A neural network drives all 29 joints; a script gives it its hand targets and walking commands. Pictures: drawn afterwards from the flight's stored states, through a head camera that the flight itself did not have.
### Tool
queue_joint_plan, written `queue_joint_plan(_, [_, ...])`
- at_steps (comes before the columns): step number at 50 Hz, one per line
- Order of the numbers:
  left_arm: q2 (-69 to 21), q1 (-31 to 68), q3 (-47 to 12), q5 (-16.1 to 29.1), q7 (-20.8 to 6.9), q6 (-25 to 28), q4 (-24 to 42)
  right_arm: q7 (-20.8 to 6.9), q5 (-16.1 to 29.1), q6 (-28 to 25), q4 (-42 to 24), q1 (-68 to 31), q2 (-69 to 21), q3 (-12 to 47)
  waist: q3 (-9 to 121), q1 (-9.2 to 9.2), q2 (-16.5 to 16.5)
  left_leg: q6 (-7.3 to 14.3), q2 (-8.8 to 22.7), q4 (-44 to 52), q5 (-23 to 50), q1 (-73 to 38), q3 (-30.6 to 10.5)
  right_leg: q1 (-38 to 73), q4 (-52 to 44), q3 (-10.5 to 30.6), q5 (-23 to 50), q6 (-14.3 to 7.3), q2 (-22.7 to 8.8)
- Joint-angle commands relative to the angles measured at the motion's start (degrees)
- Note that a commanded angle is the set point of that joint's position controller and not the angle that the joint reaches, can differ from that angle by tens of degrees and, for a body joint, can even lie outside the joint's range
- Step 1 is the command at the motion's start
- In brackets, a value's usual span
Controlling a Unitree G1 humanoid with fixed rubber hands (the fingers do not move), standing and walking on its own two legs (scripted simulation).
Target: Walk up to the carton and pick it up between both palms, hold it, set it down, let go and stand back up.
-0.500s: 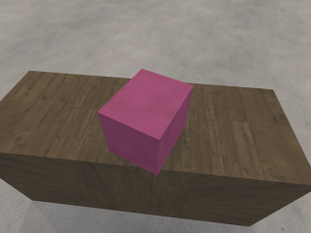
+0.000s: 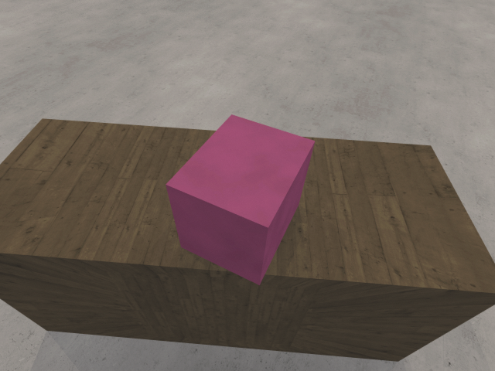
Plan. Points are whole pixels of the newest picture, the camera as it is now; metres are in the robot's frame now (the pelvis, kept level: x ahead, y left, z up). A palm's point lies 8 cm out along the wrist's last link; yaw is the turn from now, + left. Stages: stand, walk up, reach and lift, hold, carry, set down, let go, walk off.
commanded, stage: walk up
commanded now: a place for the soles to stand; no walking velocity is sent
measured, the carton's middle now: (245, 196) +0.50 +0.02 -0.05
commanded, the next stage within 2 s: none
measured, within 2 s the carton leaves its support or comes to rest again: neither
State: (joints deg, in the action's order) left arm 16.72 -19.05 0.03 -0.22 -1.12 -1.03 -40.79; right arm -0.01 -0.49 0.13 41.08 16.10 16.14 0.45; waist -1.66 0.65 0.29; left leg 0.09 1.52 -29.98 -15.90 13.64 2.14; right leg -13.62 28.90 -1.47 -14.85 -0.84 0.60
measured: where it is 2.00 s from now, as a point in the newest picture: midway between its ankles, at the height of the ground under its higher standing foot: outside the picture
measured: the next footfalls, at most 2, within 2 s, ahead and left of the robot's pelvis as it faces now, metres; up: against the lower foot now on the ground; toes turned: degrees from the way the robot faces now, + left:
left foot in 0.76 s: +0.15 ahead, +0.19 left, +0.00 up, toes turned +1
right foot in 1.08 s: +0.16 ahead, -0.06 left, +0.00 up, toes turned -3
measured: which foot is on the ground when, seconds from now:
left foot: down 0.00-0.48, up 0.50-0.74, down 0.76-1.00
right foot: down 0.00-0.76, up 0.78-1.00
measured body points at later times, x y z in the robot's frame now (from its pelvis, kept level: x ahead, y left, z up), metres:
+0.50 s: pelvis +0.00 +0.00 +0.00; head +0.00 +0.00 +0.45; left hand +0.08 +0.27 -0.12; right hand +0.09 -0.27 -0.12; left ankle +0.00 +0.12 -0.73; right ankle +0.00 -0.11 -0.73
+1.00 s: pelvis +0.08 +0.08 +0.00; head +0.10 +0.09 +0.44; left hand +0.16 +0.34 -0.13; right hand +0.11 -0.19 -0.12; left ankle +0.11 +0.19 -0.74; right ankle +0.10 -0.06 -0.71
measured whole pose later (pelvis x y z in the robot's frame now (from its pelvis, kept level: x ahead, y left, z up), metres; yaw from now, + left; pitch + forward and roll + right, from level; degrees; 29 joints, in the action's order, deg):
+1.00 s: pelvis +0.08 +0.08 +0.00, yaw -2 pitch -2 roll -1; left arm 16.3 -20.7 1.8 -2.0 -0.4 -2.4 -40.3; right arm 0.8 -2.1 0.3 40.3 23.1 14.1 -0.8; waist -3.9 -2.0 1.4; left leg 1.1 1.5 -32.8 -15.2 15.5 2.2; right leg -21.5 46.0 -0.5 -24.6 1.8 -2.0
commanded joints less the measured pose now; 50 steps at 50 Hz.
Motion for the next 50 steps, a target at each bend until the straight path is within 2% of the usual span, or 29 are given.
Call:
queue_joint_plan(1, [6.91, -1.06, 2.23, -0.09, 0.37, 1.3, 4.17, 0.42, 0.06, -1.23, -5.18, 0.34, 8.78, -2.84, 1.67, -0.36, -1.44, 3.04, 6.4, 6.14, 4.98, 0.35, -6.86, 0.28, -3.71, 6.19, 5.99, -1.0, -5.11])
queue_joint_plan(3, [7.21, -1.32, 2.31, -0.28, 0.4, 1.29, 4.17, 0.35, 0.11, -1.2, -5.44, -0.1, 8.63, -2.77, 1.12, -0.09, -2.48, 3.26, 6.75, 6.89, 4.21, 1.03, -7.35, 0.57, -3.28, 6.39, 6.01, -0.95, -5.09])
queue_joint_plan(6, [7.18, -1.44, 2.17, 0.05, 0.42, 1.47, 3.77, 0.37, -0.08, -1.24, -5.37, 0.13, 8.43, -2.67, 0.9, -0.24, -0.09, 3.01, 6.08, 5.73, 7.06, -0.21, -6.19, 0.0, -4.03, 6.97, 8.15, -1.1, -5.4])
queue_joint_plan(8, [7.51, -1.26, 2.12, -0.04, 0.45, 1.63, 3.74, 0.39, -0.05, -1.31, -5.41, 0.43, 8.32, -2.65, 3.34, -0.55, -1.51, 2.86, 5.82, 5.01, 8.49, -2.1, -5.59, 0.76, -3.54, 7.14, 9.96, -1.32, -5.67])
queue_joint_plan(10, [7.51, -1.12, 2.24, -0.09, 0.46, 1.49, 3.87, 0.39, 0.09, -1.29, -5.38, 0.51, 8.39, -2.58, 3.9, -0.35, -1.49, 2.95, 6.01, 5.99, 6.3, -1.7, -5.94, 1.4, -3.04, 6.79, 8.24, -1.22, -5.18])
queue_joint_plan(13, [7.3, -0.89, 2.3, -0.17, 0.51, 1.36, 3.67, 0.35, 0.01, -1.1, -5.66, 0.29, 8.15, -2.58, 1.43, -0.36, -0.03, 2.99, 6.01, 5.49, 7.39, -1.0, -5.22, 0.19, -3.64, 7.43, 9.4, -1.18, -5.41])
queue_joint_plan(19, [7.33, -0.54, 2.37, -0.12, 0.52, 1.3, 3.54, 0.45, -0.03, -1.11, -5.29, 0.87, 8.53, -2.67, 1.15, -0.36, -0.22, 2.94, 6.34, 6.22, 5.12, -0.67, -5.42, 0.18, -3.42, 7.53, 8.19, -1.09, -4.99])
queue_joint_plan(22, [7.41, -0.96, 2.37, -0.1, 0.58, 1.37, 3.42, 0.42, 0.02, -1.09, -5.48, 0.31, 8.33, -2.63, 1.26, -0.08, -1.54, 2.99, 6.17, 6.2, 4.14, -1.06, -5.15, -0.57, -3.32, 8.1, 7.86, -1.16, -4.96])
queue_joint_plan(23, [7.76, -8.34, 4.41, -2.29, 0.83, 2.32, 2.88, -0.81, -1.67, -0.72, -3.89, 4.55, 8.64, -3.87, 5.75, 0.28, -3.33, 3.88, 2.03, 1.23, -20.17, 0.8, -1.63, 5.17, -5.17, 11.31, -18.6, -3.83, -5.94])
queue_joint_plan(24, [10.24, -10.12, 5.79, -2.97, 1.12, 2.61, 2.26, -1.46, -2.06, -0.31, -4.66, 3.22, 7.28, -3.94, 0.22, 1.55, 1.04, 2.64, 0.01, -5.17, -21.51, 10.7, -0.18, 6.15, -10.66, 19.88, -29.08, -6.97, -10.54])
queue_joint_plan(25, [13.55, -11.23, 7.07, -2.94, 1.61, 2.6, 1.63, -1.96, -2.52, -0.06, -6.51, 1.06, 5.37, -3.59, -5.43, 3.07, 6.79, 1.46, -1.48, -12.47, -16.21, 18.66, 1.18, 6.58, -16.56, 29.74, -35.19, -11.52, -17.36])
queue_joint_plan(26, [13.92, -10.77, 7.43, -3.44, 2.27, 2.66, 1.39, -2.29, -2.89, 0.08, -7.81, -1.28, 5.28, -3.48, -9.85, 4.11, 6.6, 1.16, 1.59, -18.37, -14.84, 25.76, -2.28, 7.27, -18.58, 35.03, -32.06, -14.93, -22.31])
queue_joint_plan(27, [12.7, -10.5, 7.09, -3.82, 2.7, 2.99, 1.46, -2.49, -2.84, 0.06, -8.06, -0.71, 6.16, -3.79, -10.74, 3.76, 4.88, 0.62, 3.58, -21.72, -12.29, 28.61, -4.49, 7.48, -19.16, 34.86, -28.13, -15.32, -22.89])
queue_joint_plan(28, [11.46, -10.09, 6.7, -3.92, 2.95, 3.24, 1.17, -2.48, -2.82, 0.05, -7.73, 0.79, 6.88, -4.4, -8.97, 3.18, 1.87, 0.09, 4.1, -23.36, -10.97, 27.62, -5.35, 6.96, -18.88, 32.65, -25.72, -14.65, -22.3])
queue_joint_plan(29, [10.79, -8.54, 6.49, -3.91, 3.02, 3.52, 1.16, -2.57, -2.6, -0.02, -7.44, 2.41, 7.06, -4.74, -6.55, 2.16, 1.17, -0.24, 4.42, -22.71, -9.43, 25.45, -5.5, 7.11, -18.26, 29.26, -22.99, -13.59, -20.82])
queue_joint_plan(30, [10.7, -6.27, 6.34, -3.5, 2.76, 3.87, 1.45, -2.73, -2.19, -0.37, -7.18, 3.59, 6.54, -4.85, -4.94, 1.54, 3.03, -0.75, 4.39, -20.4, -8.08, 21.87, -4.93, 5.81, -17.65, 24.5, -18.86, -12.62, -18.77])
queue_joint_plan(32, [10.25, -3.42, 6.13, -2.77, 1.85, 4.05, 1.6, -3.01, -1.66, -0.91, -6.97, 3.63, 4.06, -4.8, -4.05, 1.37, 8.94, -1.22, 2.77, -14.34, -4.32, 12.43, -2.1, -0.34, -16.04, 14.51, -11.99, -10.23, -12.65])
queue_joint_plan(34, [9.9, -1.51, 6.03, -2.09, 1.2, 3.32, 1.74, -2.72, -1.44, -1.32, -6.39, 5.16, 3.15, -5.01, -3.66, 0.37, 11.94, -1.42, 0.16, -9.27, 1.37, 2.91, 1.46, -6.52, -12.5, 7.61, -8.13, -8.15, -8.34])
queue_joint_plan(36, [8.26, -1.46, 5.13, -1.56, 0.77, 2.35, 2.14, -1.48, -2.25, -1.66, -5.25, 10.48, 4.73, -6.08, -1.32, -2.81, 6.63, -0.78, -2.05, -4.11, 6.39, -9.67, 3.98, -14.27, -2.95, 5.86, -11.02, -6.02, -7.17])
queue_joint_plan(37, [5.91, -3.73, 4.15, -1.3, 0.53, 1.89, 2.36, -0.54, -2.5, -1.83, -4.77, 13.43, 6.55, -6.67, -0.88, -3.82, -0.14, -0.51, -1.54, -1.24, 5.08, -13.65, 2.8, -17.13, 3.62, 4.37, -13.44, -4.09, -5.01])
queue_joint_plan(38, [2.12, -6.42, 2.67, -1.05, 0.36, 1.61, 3.74, 0.24, -2.79, -2.16, -5.28, 15.38, 9.91, -6.96, 0.72, -4.74, -9.91, 2.58, 8.13, 5.31, -2.38, -13.74, -10.8, -18.78, 15.85, 1.32, -15.12, -0.79, -1.84])
queue_joint_plan(39, [1.53, -8.93, 2.55, -1.86, 0.75, 0.97, 5.47, 0.96, -2.82, -2.08, -6.36, 15.58, 14.24, -7.36, 0.7, -3.04, -12.0, 8.34, 20.78, 14.05, -10.93, -8.64, -31.22, -20.32, 26.11, 2.56, -22.9, 2.12, 0.65])
queue_joint_plan(40, [4.89, -8.91, 3.88, -2.18, 1.66, -0.26, 5.26, 1.43, -1.67, -1.33, -5.81, 13.9, 15.5, -7.69, -0.94, -3.11, -8.49, 14.08, 23.82, 16.69, -16.51, -2.74, -35.54, -19.28, 32.21, 5.56, -21.94, 2.15, -1.49])
queue_joint_plan(41, [6.23, -7.93, 4.17, -2.45, 1.83, -0.85, 4.92, 1.63, -1.34, -1.14, -5.62, 11.39, 13.55, -7.05, -3.57, -2.74, -8.07, 14.9, 21.96, 16.56, -16.82, -0.44, -32.78, -19.98, 35.5, 6.41, -18.67, 2.28, -2.98])
queue_joint_plan(42, [6.37, -8.33, 4.26, -2.17, 1.78, -0.9, 4.39, 1.68, -1.65, -1.1, -5.68, 9.09, 11.29, -6.29, -3.64, -1.89, -7.12, 14.26, 19.56, 14.76, -12.71, -0.18, -27.16, -19.26, 34.27, 6.76, -16.49, 2.4, -3.96])
queue_joint_plan(44, [6.4, -8.34, 4.34, -1.96, 1.51, -0.53, 3.48, 1.57, -1.87, -1.16, -5.26, 7.8, 8.75, -5.14, -3.57, -1.54, -6.58, 10.67, 14.04, 13.44, -5.32, 2.9, -17.12, -13.54, 27.54, 5.22, -12.82, 2.53, -4.35])
queue_joint_plan(47, [4.01, -7.88, 3.51, -1.63, 0.91, -0.48, 2.93, 1.5, -1.6, -1.15, -5.09, 6.18, 8.74, -4.96, -2.57, -1.2, -9.25, 9.74, 11.4, 10.95, 1.96, 3.83, -11.94, -7.9, 18.48, 1.83, -10.72, 3.01, -3.66])
queue_joint_plan(48, [3.58, -6.98, 3.24, -1.59, 0.92, -0.62, 3.12, 1.43, -1.48, -1.02, -5.63, 5.4, 8.77, -4.87, -2.74, -1.18, -10.78, 9.43, 11.29, 9.42, 5.28, 4.1, -11.47, -6.51, 15.64, 1.09, -9.26, 2.88, -3.35])
queue_joint_plan(50, [4.42, -4.28, 3.36, -2.08, 1.13, -0.67, 3.99, 1.37, -1.28, -0.91, -6.27, 6.47, 8.92, -4.83, -1.15, -1.62, -8.24, 9.34, 12.11, 6.88, 12.0, 4.25, -12.56, -3.35, 11.6, 0.65, -6.57, 1.9, -2.77])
